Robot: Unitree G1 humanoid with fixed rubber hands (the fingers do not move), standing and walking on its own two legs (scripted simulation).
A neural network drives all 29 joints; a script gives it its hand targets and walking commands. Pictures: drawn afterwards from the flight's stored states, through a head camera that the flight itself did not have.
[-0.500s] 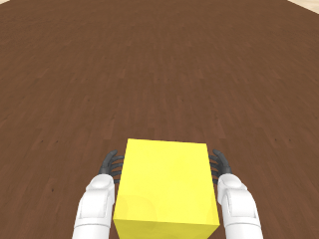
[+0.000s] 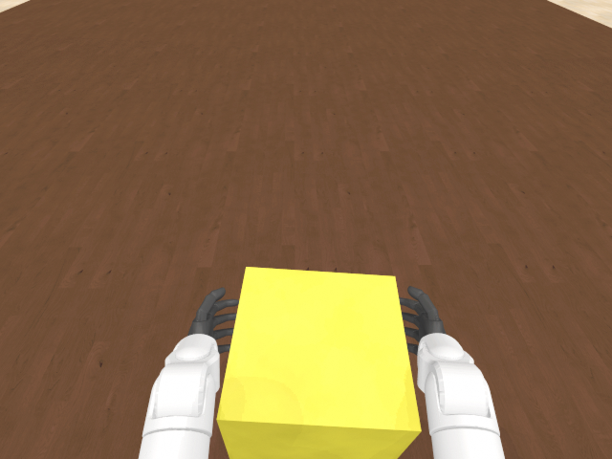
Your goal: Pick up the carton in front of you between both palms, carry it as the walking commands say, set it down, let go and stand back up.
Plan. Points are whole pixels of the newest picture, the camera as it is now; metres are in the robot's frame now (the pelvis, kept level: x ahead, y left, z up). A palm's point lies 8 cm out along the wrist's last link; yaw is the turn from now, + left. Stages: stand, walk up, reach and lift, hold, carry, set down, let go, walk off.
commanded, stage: carry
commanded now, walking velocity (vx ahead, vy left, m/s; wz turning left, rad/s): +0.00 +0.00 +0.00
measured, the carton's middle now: (312, 379) +0.27 +0.00 -0.04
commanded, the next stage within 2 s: hold in 0.88 s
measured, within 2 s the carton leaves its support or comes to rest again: neither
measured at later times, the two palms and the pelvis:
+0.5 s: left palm (207, 350) +0.27 +0.14 +0.04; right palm (439, 350) +0.28 -0.16 +0.04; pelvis -0.01 -0.01 +0.00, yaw +0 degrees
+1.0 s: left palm (210, 358) +0.26 +0.13 +0.04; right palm (449, 362) +0.26 -0.17 +0.05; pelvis -0.02 -0.01 +0.01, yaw -4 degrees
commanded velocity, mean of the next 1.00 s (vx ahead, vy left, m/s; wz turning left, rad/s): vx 0.00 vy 0.00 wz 0.00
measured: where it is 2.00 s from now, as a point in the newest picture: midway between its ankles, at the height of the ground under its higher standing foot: outside the picture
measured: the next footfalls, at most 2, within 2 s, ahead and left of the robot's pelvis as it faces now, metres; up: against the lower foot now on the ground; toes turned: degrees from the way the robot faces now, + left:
none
